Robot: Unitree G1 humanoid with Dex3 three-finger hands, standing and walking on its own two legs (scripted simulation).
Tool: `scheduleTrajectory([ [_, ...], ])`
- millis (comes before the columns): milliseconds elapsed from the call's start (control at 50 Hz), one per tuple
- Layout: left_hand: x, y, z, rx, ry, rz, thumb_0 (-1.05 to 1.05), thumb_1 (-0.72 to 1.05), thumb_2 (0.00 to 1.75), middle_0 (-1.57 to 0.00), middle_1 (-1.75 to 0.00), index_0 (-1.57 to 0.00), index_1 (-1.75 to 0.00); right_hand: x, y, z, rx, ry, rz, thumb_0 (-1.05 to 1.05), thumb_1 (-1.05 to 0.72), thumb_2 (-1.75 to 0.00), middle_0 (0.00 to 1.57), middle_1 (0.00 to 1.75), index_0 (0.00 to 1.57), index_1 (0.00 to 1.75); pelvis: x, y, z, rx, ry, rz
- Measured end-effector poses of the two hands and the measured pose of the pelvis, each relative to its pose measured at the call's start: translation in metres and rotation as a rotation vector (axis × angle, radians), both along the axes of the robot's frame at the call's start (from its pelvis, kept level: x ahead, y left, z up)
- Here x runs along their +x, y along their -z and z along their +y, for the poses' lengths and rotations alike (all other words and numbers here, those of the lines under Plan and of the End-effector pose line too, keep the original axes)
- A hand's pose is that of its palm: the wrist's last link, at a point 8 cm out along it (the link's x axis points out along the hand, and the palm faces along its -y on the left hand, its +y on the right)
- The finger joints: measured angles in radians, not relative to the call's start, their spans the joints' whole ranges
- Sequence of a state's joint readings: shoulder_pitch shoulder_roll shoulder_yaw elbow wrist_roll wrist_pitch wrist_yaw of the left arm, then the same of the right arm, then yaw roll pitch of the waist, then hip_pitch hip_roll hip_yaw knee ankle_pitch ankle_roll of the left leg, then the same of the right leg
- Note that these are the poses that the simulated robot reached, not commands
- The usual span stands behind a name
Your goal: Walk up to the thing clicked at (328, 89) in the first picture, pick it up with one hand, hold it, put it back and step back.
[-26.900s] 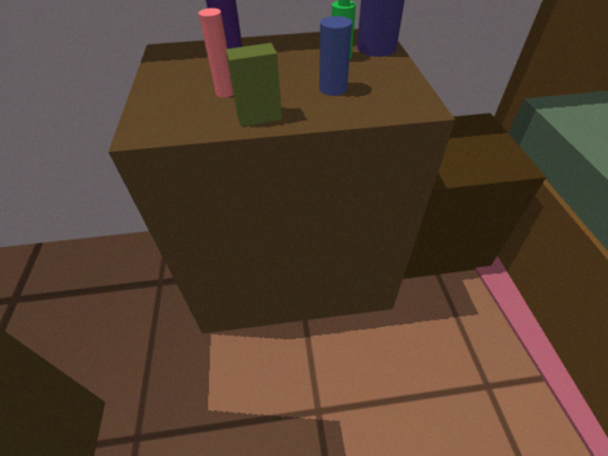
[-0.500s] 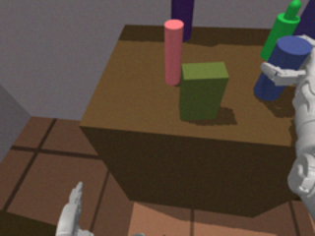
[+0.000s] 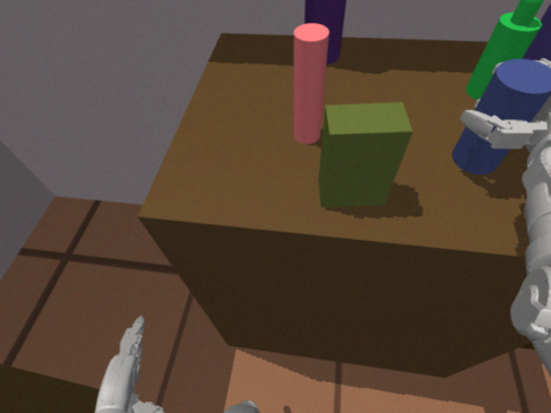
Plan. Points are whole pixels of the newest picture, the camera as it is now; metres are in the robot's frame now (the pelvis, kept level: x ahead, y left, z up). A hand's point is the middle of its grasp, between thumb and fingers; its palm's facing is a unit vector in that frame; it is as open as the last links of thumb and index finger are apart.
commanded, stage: open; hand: right
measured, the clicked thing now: (497, 122) +0.50 -0.22 +0.14
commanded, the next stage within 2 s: withdraw in 0.26 s
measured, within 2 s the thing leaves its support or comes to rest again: neither
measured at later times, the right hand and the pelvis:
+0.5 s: hand (508, 107) +0.51 -0.22 +0.17, palm faces +0.24 +0.97 +0.00, open 15.7 cm; pelvis +0.00 +0.00 +0.00, yaw +0 degrees
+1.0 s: hand out of the picture +0.50 -0.33 +0.31, palm faces +0.36 +0.93 -0.09, open 17.7 cm; pelvis +0.00 +0.00 +0.01, yaw +0 degrees
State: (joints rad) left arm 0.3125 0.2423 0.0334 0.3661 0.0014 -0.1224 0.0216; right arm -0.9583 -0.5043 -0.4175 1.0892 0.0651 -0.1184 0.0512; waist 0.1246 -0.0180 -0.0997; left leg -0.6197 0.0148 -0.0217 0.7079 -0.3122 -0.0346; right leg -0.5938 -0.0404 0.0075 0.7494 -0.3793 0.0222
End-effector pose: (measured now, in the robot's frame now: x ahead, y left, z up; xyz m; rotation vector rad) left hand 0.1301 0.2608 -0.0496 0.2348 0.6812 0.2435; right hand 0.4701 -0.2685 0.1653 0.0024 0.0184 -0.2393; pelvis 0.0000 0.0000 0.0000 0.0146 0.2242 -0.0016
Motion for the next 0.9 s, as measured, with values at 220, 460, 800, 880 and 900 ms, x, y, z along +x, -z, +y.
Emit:
scheduleTrajectory([
  [220, 0.002, 0.0, 0.0, -0.002, 0.007, 0.001, -0.01, -0.54, 0.06, -0.06, -0.04, -0.05, -0.05, 0.001, -0.001, 0.001, 0.005, 0.001, -0.002, -0.01, 0.34, -0.5, 0.7, 0.64, 0.73, 0.64, 0.0, 0.001, 0.0, -0.001, 0.001, 0.002],
  [460, 0.0, 0.0, -0.003, -0.004, 0.009, 0.006, -0.01, -0.54, 0.06, -0.06, -0.04, -0.05, -0.05, 0.002, -0.001, -0.002, 0.005, 0.004, -0.01, -0.01, 0.49, -0.29, 0.36, 0.37, 0.38, 0.37, 0.0, 0.002, -0.001, 0.0, -0.001, 0.005],
  [800, 0.0, 0.002, -0.013, -0.025, 0.027, 0.015, -0.01, -0.52, 0.04, -0.06, -0.04, -0.05, -0.05, 0.0, -0.103, -0.057, -0.025, 0.054, -0.089, -0.02, 0.6, -0.07, 0.04, 0.1, 0.07, 0.1, 0.002, -0.004, -0.001, 0.008, 0.002, -0.013],
  [880, 0.003, 0.001, -0.017, -0.024, 0.041, 0.015, -0.01, -0.53, 0.04, -0.06, -0.04, -0.05, -0.05, -0.003, -0.133, -0.072, -0.018, 0.037, -0.098, -0.02, 0.61, -0.07, 0.02, 0.09, 0.05, 0.09, 0.003, -0.005, -0.002, 0.009, 0.003, -0.009],
  [900, 0.004, 0.0, -0.017, -0.023, 0.042, 0.012, -0.01, -0.53, 0.04, -0.06, -0.04, -0.05, -0.05, -0.004, -0.138, -0.076, -0.016, 0.032, -0.094, -0.02, 0.61, -0.07, 0.02, 0.09, 0.05, 0.09, 0.003, -0.006, -0.002, 0.01, 0.004, -0.009],
])
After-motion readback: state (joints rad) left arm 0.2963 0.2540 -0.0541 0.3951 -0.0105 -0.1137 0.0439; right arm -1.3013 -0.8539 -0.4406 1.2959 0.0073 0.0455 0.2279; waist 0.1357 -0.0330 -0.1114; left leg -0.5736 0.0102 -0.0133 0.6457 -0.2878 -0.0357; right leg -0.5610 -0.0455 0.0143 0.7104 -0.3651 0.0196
